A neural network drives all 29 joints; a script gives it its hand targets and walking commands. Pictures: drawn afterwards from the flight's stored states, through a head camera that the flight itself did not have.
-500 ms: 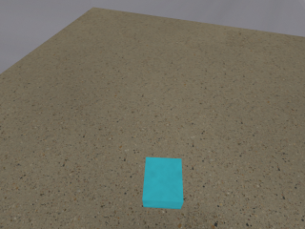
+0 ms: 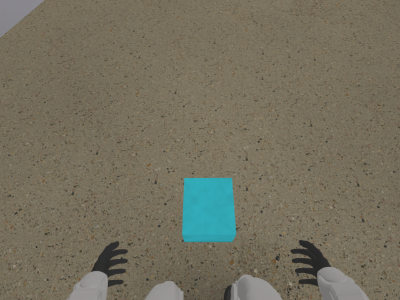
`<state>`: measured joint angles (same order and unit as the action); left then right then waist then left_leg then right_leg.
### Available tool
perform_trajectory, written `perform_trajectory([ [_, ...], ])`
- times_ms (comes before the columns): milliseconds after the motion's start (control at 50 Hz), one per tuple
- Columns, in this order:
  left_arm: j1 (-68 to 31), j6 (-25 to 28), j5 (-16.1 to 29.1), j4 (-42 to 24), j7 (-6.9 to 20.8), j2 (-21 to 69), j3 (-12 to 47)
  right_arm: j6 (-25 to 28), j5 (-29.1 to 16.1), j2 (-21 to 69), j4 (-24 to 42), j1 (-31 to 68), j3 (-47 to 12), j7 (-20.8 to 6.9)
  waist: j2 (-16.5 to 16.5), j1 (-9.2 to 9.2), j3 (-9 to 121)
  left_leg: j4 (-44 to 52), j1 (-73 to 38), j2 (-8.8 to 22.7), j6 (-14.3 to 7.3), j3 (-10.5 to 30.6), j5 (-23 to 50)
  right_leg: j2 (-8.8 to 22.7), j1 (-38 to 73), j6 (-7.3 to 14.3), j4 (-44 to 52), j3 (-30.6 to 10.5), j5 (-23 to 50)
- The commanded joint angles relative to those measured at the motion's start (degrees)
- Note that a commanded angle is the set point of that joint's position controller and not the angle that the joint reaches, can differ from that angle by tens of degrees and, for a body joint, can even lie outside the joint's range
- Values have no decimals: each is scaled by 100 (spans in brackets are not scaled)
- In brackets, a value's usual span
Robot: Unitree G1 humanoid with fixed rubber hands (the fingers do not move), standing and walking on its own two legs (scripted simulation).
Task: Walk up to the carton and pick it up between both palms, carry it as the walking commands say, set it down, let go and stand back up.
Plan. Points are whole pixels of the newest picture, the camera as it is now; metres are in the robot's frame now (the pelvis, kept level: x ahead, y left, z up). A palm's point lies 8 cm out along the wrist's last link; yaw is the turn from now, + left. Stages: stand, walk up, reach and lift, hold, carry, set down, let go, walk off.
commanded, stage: reach and lift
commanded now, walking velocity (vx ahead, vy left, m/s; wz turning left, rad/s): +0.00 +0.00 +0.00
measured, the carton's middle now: (208, 210) +0.48 -0.02 -0.67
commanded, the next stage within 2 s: none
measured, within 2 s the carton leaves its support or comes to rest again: neither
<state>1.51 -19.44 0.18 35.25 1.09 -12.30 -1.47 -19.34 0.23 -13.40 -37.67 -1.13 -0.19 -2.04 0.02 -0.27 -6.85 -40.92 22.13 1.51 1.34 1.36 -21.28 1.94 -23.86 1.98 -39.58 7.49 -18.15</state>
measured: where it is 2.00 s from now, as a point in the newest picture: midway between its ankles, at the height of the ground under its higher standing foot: outside the picture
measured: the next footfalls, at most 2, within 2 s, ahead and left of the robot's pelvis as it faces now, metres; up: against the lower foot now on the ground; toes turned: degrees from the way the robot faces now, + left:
none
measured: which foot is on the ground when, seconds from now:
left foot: down 0.00-1.00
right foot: down 0.00-1.00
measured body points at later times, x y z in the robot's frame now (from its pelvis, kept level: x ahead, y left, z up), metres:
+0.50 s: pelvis -0.06 -0.01 -0.06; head +0.10 -0.01 +0.36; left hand +0.28 +0.20 -0.16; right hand +0.28 -0.23 -0.15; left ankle +0.00 +0.13 -0.72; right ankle +0.03 -0.10 -0.72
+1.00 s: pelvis -0.04 +0.00 -0.09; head +0.22 -0.01 +0.28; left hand +0.42 +0.18 -0.20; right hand +0.42 -0.23 -0.19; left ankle +0.00 +0.13 -0.72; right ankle +0.03 -0.10 -0.72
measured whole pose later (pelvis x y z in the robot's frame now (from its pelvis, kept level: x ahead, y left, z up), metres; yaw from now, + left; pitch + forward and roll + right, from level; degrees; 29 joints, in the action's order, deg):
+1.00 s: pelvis -0.04 +0.00 -0.09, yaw -1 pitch +37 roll +0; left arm -49.7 -6.4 0.2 46.5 -4.2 -10.3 -12.1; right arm -6.2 -3.4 -16.7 -49.4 51.3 10.9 1.1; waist 0.0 0.4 1.0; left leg -63.8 77.5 1.5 2.1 1.4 -23.0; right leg 2.6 -79.4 3.1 -61.5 6.2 -18.7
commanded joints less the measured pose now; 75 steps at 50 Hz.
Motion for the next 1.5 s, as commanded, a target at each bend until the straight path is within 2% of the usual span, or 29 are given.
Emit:
perform_trajectory([
  [0,-397,549,-109,-815,-7,58,-431,542,135,-514,891,482,572,-47,364,-18,2208,-213,1099,-285,-108,-29,1984,-226,478,-80,-546,-993,2288],
  [20,-392,621,-97,-773,-24,108,-424,604,157,-489,861,473,625,-20,244,-32,2378,-319,1160,-285,-101,-16,1997,-239,461,-110,-663,-974,2340],
  [40,-475,679,-90,-817,-59,77,-446,684,182,-589,874,566,732,-10,331,-45,2386,-395,1295,-298,-68,-39,1956,-250,383,-110,-742,-988,2280],
  [140,-1232,711,-18,-802,-205,70,-494,792,36,-680,712,1243,858,11,394,-45,2211,-572,1988,-312,-54,-27,1016,-227,-470,-90,-995,-914,1226],
  [180,-1554,636,2,-740,-252,59,-561,732,-53,-725,821,1702,847,9,352,63,2242,-658,2239,-291,-83,-64,638,-222,-645,-90,-1052,-919,802],
  [260,-2246,377,124,-498,-346,-62,-603,505,-165,-1002,601,2621,956,44,384,103,2167,-754,2581,-287,-107,-122,-107,-228,-1092,-53,-1144,-891,-46],
  [300,-2677,235,145,-315,-382,-166,-703,342,-261,-996,450,3117,898,94,281,214,2114,-813,2836,-306,-149,-198,-420,-204,-1164,-64,-1098,-945,-487],
  [360,-3253,88,205,-91,-427,-194,-776,143,-321,-908,-2,3580,862,119,257,236,2128,-894,3161,-347,-148,-271,-702,-203,-1344,-77,-1135,-963,-840],
  [420,-3825,119,219,-75,-451,-226,-854,103,-262,-934,-313,4022,1029,155,263,166,2503,-1070,3309,-409,-112,-305,-384,-222,-1459,-68,-1273,-966,-458],
  [440,-3994,160,199,12,-461,-255,-903,129,-177,-949,-417,4072,1124,197,187,62,2555,-1090,3325,-403,-102,-317,-314,-236,-1461,-94,-1291,-963,-312],
  [540,-4690,442,240,289,-461,-376,-1113,340,-247,-850,-377,4965,1196,362,-7,152,3382,-1407,3888,-462,-111,-362,211,-257,-1278,-160,-1465,-1101,479],
  [680,-4994,1110,235,671,-473,-422,-1314,942,-414,-690,-604,5378,1392,484,-37,84,4500,-1640,4703,-554,-73,-278,1270,-338,-1100,-156,-1942,-1176,2635],
  [720,-5305,1269,262,656,-480,-517,-1343,1104,-446,-831,-600,5703,1450,485,-130,26,4854,-1687,4927,-566,-61,-239,1360,-338,-1059,-167,-2034,-1223,2896],
  [760,-5475,1374,269,584,-512,-466,-1329,1226,-450,-864,-788,5794,1539,453,31,-39,5054,-1699,4829,-590,3,-213,1682,-414,-1338,-132,-2057,-1147,3077],
  [800,-5665,1454,205,577,-551,-584,-1465,1325,-496,-944,-763,6106,1535,416,106,99,5298,-1738,4921,-593,18,-232,1719,-406,-1397,-130,-2086,-1204,3089],
  [820,-5777,1463,268,586,-577,-503,-1380,1386,-465,-1036,-893,6202,1632,401,173,-21,5353,-1722,4841,-586,56,-173,1865,-429,-1587,-105,-2105,-1150,3153],
  [840,-5944,1481,237,615,-591,-582,-1442,1413,-438,-1099,-990,6339,1689,384,204,21,5419,-1747,4900,-594,73,-193,1889,-431,-1671,-99,-2101,-1182,3127],
  [860,-6103,1520,285,511,-621,-519,-1373,1475,-419,-1159,-986,6496,1810,356,283,-75,5550,-1747,4775,-590,93,-152,1971,-475,-1830,-86,-2145,-1109,3120],
  [900,-6324,1542,277,564,-663,-599,-1457,1520,-384,-1288,-990,6795,1815,338,250,18,5773,-1817,4895,-586,100,-198,1930,-463,-1801,-88,-2168,-1170,3123],
  [1020,-7422,1578,260,589,-725,-697,-1566,1542,-311,-1336,-1366,7734,1881,213,282,-15,5894,-1824,5067,-581,108,-237,1782,-447,-2106,-116,-2207,-1202,2907],
  [1040,-7459,1554,248,797,-732,-709,-1594,1524,-229,-1367,-1547,7772,1947,221,190,-78,5943,-1846,5146,-578,115,-255,1742,-446,-2085,-143,-2193,-1187,2911],
  [1120,-7142,1582,122,1161,-740,-553,-1747,1555,-93,-1290,-1805,7637,2108,176,272,16,6139,-1917,5200,-593,132,-274,2105,-458,-2063,-139,-2249,-1238,3295],
  [1140,-6998,1611,78,1176,-731,-543,-1833,1588,-38,-1243,-1768,7564,2184,152,135,1,6233,-1875,5212,-599,127,-249,2221,-472,-1933,-165,-2255,-1227,3501],
  [1160,-6882,1668,18,1110,-708,-550,-1897,1633,-26,-1173,-1656,7477,2166,155,133,57,6272,-1947,5396,-607,124,-293,2366,-443,-1800,-158,-2295,-1303,3842],
  [1200,-6899,1717,29,1080,-674,-449,-1886,1690,69,-1175,-1600,7467,2259,138,153,-39,6184,-1986,5612,-614,123,-249,2296,-443,-1966,-148,-2350,-1311,3804],
  [1280,-6856,1811,16,773,-627,-371,-1907,1769,46,-1107,-1432,7399,2261,59,228,21,6331,-2117,5738,-575,142,-233,2426,-419,-2111,-120,-2471,-1353,3894],
  [1340,-7069,1822,-50,987,-602,-431,-1967,1762,55,-1025,-1634,7473,2236,36,146,2,5915,-2371,6331,-543,104,-238,1831,-399,-2808,-147,-2714,-1356,3269],
  [1420,-7417,1758,-67,1111,-641,-478,-1881,1724,50,-1286,-1825,7749,2355,52,325,-69,5714,-2896,6479,-507,113,-235,1233,-427,-4006,-147,-3172,-1212,2163],
  [1480,-7716,1663,45,1074,-714,-609,-1842,1677,-48,-1569,-1665,8159,2242,89,345,9,5850,-3332,6511,-516,127,-259,878,-434,-4526,-154,-3553,-1137,1475],
])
